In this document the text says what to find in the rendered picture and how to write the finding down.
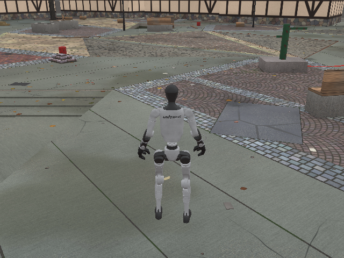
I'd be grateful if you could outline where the robot right upper arm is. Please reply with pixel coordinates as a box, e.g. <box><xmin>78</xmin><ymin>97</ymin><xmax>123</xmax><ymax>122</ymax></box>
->
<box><xmin>183</xmin><ymin>108</ymin><xmax>199</xmax><ymax>137</ymax></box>

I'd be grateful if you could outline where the robot right forearm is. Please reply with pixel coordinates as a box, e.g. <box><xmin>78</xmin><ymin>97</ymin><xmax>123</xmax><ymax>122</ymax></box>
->
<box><xmin>194</xmin><ymin>129</ymin><xmax>204</xmax><ymax>147</ymax></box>

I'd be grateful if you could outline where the right robot hand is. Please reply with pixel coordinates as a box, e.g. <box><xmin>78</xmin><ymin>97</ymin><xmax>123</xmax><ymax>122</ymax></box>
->
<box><xmin>193</xmin><ymin>145</ymin><xmax>206</xmax><ymax>156</ymax></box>

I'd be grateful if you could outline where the robot left forearm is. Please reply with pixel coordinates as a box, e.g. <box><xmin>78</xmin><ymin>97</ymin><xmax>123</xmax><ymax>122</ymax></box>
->
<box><xmin>139</xmin><ymin>129</ymin><xmax>150</xmax><ymax>150</ymax></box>

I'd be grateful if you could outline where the left robot hand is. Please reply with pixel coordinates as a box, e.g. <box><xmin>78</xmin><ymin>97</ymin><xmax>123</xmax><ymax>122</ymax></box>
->
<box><xmin>138</xmin><ymin>147</ymin><xmax>150</xmax><ymax>160</ymax></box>

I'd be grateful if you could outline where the robot head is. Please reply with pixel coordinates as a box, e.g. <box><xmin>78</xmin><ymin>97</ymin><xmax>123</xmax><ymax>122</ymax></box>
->
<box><xmin>163</xmin><ymin>84</ymin><xmax>181</xmax><ymax>110</ymax></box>

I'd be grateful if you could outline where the humanoid robot torso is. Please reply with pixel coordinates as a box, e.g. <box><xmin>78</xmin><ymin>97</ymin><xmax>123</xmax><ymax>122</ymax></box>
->
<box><xmin>159</xmin><ymin>106</ymin><xmax>184</xmax><ymax>161</ymax></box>

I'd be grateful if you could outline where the robot left upper arm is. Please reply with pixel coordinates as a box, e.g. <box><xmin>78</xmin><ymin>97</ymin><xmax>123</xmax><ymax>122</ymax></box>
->
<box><xmin>145</xmin><ymin>108</ymin><xmax>161</xmax><ymax>138</ymax></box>

